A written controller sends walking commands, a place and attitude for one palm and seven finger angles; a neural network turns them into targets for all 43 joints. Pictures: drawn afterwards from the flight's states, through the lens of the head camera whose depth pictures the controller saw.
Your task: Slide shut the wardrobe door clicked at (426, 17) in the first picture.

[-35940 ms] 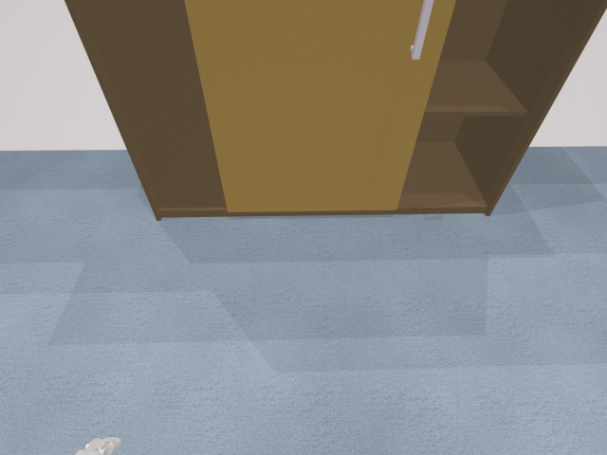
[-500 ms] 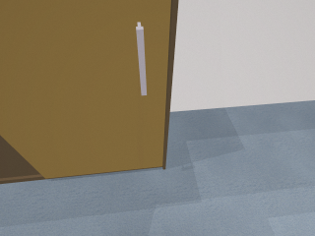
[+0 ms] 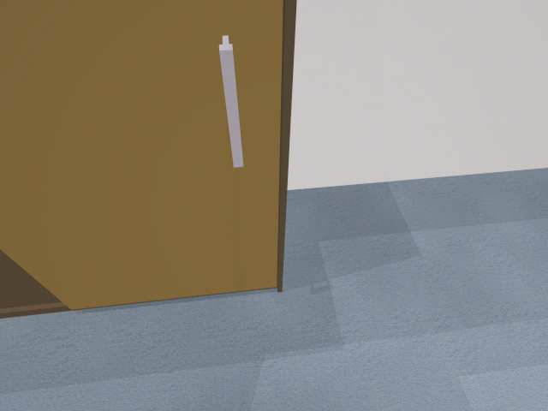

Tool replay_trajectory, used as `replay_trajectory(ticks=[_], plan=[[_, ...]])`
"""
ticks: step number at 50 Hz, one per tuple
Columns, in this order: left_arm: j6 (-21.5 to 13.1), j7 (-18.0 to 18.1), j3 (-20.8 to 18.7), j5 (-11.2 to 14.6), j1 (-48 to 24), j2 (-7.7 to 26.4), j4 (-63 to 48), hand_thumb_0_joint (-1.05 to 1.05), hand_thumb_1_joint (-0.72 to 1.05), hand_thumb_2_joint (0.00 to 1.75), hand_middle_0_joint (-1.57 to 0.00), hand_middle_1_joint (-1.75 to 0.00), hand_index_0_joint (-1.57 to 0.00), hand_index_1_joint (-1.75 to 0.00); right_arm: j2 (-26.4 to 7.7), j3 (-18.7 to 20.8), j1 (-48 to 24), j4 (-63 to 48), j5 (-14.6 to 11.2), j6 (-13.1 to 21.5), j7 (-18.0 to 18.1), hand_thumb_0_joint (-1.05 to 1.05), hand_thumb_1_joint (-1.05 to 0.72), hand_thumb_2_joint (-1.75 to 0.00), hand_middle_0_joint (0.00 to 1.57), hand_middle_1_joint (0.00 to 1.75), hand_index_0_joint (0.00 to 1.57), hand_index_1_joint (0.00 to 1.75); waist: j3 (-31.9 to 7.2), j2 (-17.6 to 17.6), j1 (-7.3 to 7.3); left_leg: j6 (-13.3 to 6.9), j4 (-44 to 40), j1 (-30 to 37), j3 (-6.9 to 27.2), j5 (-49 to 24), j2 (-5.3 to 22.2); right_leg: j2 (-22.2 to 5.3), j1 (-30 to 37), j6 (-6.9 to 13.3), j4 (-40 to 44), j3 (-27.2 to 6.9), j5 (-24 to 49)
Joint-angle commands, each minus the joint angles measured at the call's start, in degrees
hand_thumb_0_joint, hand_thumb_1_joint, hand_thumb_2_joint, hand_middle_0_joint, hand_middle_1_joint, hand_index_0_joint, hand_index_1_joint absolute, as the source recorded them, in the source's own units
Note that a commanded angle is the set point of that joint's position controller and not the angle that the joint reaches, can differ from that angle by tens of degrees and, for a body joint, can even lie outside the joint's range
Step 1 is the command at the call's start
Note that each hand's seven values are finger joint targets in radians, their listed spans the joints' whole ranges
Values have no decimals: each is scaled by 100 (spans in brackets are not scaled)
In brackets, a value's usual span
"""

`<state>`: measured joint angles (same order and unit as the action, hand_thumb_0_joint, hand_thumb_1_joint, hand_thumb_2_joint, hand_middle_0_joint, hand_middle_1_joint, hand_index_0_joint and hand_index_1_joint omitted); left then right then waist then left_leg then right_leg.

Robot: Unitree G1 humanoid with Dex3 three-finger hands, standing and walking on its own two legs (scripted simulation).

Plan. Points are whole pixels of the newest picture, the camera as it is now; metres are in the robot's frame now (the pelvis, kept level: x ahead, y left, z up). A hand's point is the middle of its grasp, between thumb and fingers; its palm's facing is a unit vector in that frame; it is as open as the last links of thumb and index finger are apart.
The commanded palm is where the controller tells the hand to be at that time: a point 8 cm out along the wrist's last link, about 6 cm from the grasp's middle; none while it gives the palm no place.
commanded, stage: look to check the result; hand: left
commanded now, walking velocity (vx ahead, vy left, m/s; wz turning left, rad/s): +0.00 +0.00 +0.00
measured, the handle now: (232, 108) +0.61 +0.11 +0.11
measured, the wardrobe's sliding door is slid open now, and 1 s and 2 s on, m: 0.00 0.00 0.00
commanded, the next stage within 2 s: stand and wait in 0.28 s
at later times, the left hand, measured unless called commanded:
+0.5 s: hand out of the picture +0.10 +0.22 -0.16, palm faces -0.02 -0.95 -0.31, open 7.4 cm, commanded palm none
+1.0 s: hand out of the picture +0.10 +0.21 -0.16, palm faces -0.03 -0.95 -0.32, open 7.4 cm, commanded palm none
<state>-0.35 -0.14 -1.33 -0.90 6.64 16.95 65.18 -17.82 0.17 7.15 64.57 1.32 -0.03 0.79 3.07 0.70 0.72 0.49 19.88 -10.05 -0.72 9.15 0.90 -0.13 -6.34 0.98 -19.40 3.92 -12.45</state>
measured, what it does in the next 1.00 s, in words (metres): stands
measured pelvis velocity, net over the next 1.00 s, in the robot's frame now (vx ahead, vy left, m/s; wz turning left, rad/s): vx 0.03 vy -0.02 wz -0.02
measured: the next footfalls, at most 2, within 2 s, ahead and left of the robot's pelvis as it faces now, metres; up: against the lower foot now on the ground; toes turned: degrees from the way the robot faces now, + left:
none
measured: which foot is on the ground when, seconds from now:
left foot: down 0.00-1.00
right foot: down 0.00-1.00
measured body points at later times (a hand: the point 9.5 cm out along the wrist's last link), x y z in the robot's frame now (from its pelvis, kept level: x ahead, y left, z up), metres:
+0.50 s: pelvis +0.02 -0.01 +0.00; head +0.04 -0.02 +0.45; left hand +0.10 +0.27 -0.14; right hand +0.09 -0.30 -0.14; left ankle +0.02 +0.12 -0.75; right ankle -0.02 -0.10 -0.75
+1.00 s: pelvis +0.03 -0.02 +0.00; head +0.05 -0.02 +0.45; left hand +0.11 +0.26 -0.14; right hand +0.08 -0.31 -0.14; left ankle +0.02 +0.12 -0.75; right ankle -0.02 -0.10 -0.75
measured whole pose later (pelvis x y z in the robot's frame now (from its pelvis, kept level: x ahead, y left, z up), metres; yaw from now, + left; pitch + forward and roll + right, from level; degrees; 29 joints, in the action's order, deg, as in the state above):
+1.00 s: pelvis +0.03 -0.02 +0.00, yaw -1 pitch -1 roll +0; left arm -0.6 0.3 -1.3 -0.7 6.6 17.0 65.0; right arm -17.7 -0.1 7.0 64.9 1.1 -0.1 1.2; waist 2.7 0.5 0.8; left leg 2.1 17.7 -6.2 -1.5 10.6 2.6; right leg 1.6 -2.8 2.4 -16.7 3.0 -13.3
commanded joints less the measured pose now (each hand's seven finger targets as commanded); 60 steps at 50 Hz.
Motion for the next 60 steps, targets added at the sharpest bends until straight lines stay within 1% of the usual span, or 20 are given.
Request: replay_trajectory(ticks=[1, 8, 11, 13, 17, 18, 20, 23, 26, 29, 31, 39, 44, 46, 48, 50, 53, 54, 56, 60], plan=[[-130, 70, -177, 31, -175, 1084, -299, 0, 90, 90, -20, -30, -20, -30, -998, 188, -197, -321, -19, 99, 71, 0, -90, -90, 20, 30, 20, 30, -504, -36, -17, -191, -192, 436, 570, -935, 607, -757, -43, 151, 432, -664, 899], [-140, 79, -182, 27, -172, 1139, -301, 0, 90, 90, -20, -30, -20, -30, -1045, 179, -256, -327, -33, 92, 78, 0, -90, -90, 20, 30, 20, 30, -503, -107, -23, -178, -203, 554, 505, -1064, 639, -753, 9, 147, 471, -640, 1158], [-145, 89, -179, 33, -197, 1149, -302, 0, 90, 90, -20, -30, -20, -30, -1057, 182, -276, -318, -26, 96, 81, 0, -90, -90, 20, 30, 20, 30, -598, -104, -18, -170, -187, 610, 504, -1215, 640, -775, 105, 138, 432, -652, 1400], [-143, 92, -185, 29, -174, 1142, -312, 0, 90, 90, -20, -30, -20, -30, -1042, 172, -281, -325, -38, 93, 84, 0, -90, -90, 20, 30, 20, 30, -505, -154, -29, -172, -214, 598, 482, -1155, 651, -761, 65, 136, 472, -631, 1336], [-150, 98, -190, 33, -221, 1149, -315, 0, 90, 90, -20, -30, -20, -30, -1057, 180, -260, -324, -20, 103, 90, 0, -90, -90, 20, 30, 20, 30, -592, -67, -12, -155, -210, 630, 471, -1299, 656, -771, 173, 152, 432, -657, 1549], [-150, 100, -199, 27, -183, 1142, -334, 0, 90, 90, -20, -30, -20, -30, -1039, 169, -258, -331, -32, 103, 96, 0, -90, -90, 20, 30, 20, 30, -576, -113, -30, -161, -213, 636, 459, -1312, 660, -751, 180, 145, 436, -639, 1551], [-141, 103, -192, 34, -208, 1120, -319, 0, 90, 90, -20, -30, -20, -30, -1036, 175, -271, -329, -18, 101, 98, 0, -90, -90, 20, 30, 20, 30, -526, -9, -23, -153, -204, 637, 456, -1356, 658, -766, 151, 153, 428, -658, 1586], [-148, 106, -202, 29, -167, 1112, -334, 0, 90, 90, -20, -30, -20, -30, -1004, 163, -231, -329, -36, 101, 105, 0, -90, -90, 20, 30, 20, 30, -545, -113, -31, -153, -210, 657, 435, -1350, 668, -752, 201, 146, 450, -626, 1612], [-155, 115, -208, 37, -167, 1112, -333, 0, 90, 90, -20, -30, -20, -30, -1011, 174, -205, -316, -23, 110, 113, 0, -90, -90, 20, 30, 20, 30, -668, -55, -24, -145, -162, 724, 414, -1574, 670, -771, 294, 151, 378, -639, 1916], [-146, 121, -212, 37, -150, 1104, -343, 0, 90, 90, -20, -30, -20, -30, -993, 173, -199, -311, -25, 104, 116, 0, -90, -90, 20, 30, 20, 30, -528, -85, -35, -137, -165, 672, 401, -1538, 659, -768, 256, 143, 396, -628, 1949], [-149, 123, -210, 40, -144, 1103, -350, 0, 90, 90, -20, -30, -20, -30, -1003, 182, -175, -314, -20, 105, 121, 0, -90, -90, 20, 30, 20, 30, -606, -67, -29, -135, -153, 730, 384, -1590, 666, -772, 294, 154, 372, -634, 2030], [-148, 125, -201, 44, -143, 1115, -341, 0, 90, 90, -20, -30, -20, -30, -993, 186, -163, -294, -29, 89, 120, 0, -90, -90, 20, 30, 20, 30, -459, -106, -21, -130, -198, 712, 364, -1325, 666, -760, 203, 143, 460, -693, 1875], [-160, 126, -215, 43, -121, 1135, -343, 0, 90, 90, -20, -30, -20, -30, -1006, 186, -143, -292, -32, 103, 124, 0, -90, -90, 20, 30, 20, 30, -566, -50, -24, -125, -180, 770, 340, -1484, 680, -761, 297, 143, 415, -696, 2081], [-160, 127, -210, 48, -119, 1140, -342, 0, 90, 90, -20, -30, -20, -30, -1026, 193, -141, -296, -35, 101, 127, 0, -90, -90, 20, 30, 20, 30, -564, -139, -21, -129, -191, 780, 353, -1444, 682, -756, 286, 141, 427, -703, 2063], [-157, 123, -215, 39, -116, 1145, -351, 0, 90, 90, -20, -30, -20, -30, -1018, 186, -162, -296, -46, 95, 124, 0, -90, -90, 20, 30, 20, 30, -423, -143, -35, -132, -224, 727, 343, -1293, 684, -738, 208, 138, 494, -698, 1857], [-153, 117, -208, 43, -148, 1148, -339, 0, 90, 90, -20, -30, -20, -30, -1032, 191, -170, -282, -32, 97, 115, 0, -90, -90, 20, 30, 20, 30, -450, -26, -29, -126, -245, 719, 357, -1247, 677, -758, 218, 140, 498, -730, 1774], [-163, 117, -208, 40, -109, 1175, -346, 0, 90, 90, -20, -30, -20, -30, -1042, 191, -168, -298, -41, 97, 114, 0, -90, -90, 20, 30, 20, 30, -464, -158, -38, -135, -244, 753, 357, -1230, 681, -752, 209, 131, 518, -713, 1793], [-163, 118, -203, 43, -160, 1177, -343, 0, 90, 90, -20, -30, -20, -30, -1067, 198, -165, -295, -33, 102, 110, 0, -90, -90, 20, 30, 20, 30, -505, -62, -17, -132, -241, 763, 363, -1304, 688, -766, 241, 141, 490, -731, 1855], [-175, 121, -209, 45, -160, 1201, -343, 0, 90, 90, -20, -30, -20, -30, -1083, 200, -163, -298, -35, 109, 113, 0, -90, -90, 20, 30, 20, 30, -622, -85, -19, -128, -220, 810, 363, -1426, 694, -771, 325, 136, 460, -718, 2021], [-158, 114, -198, 43, -201, 1207, -342, 0, 90, 90, -20, -30, -20, -30, -1112, 200, -224, -301, -38, 101, 110, 0, -90, -90, 20, 30, 20, 30, -411, -94, -21, -130, -280, 758, 382, -1292, 699, -761, 185, 139, 519, -731, 1767]])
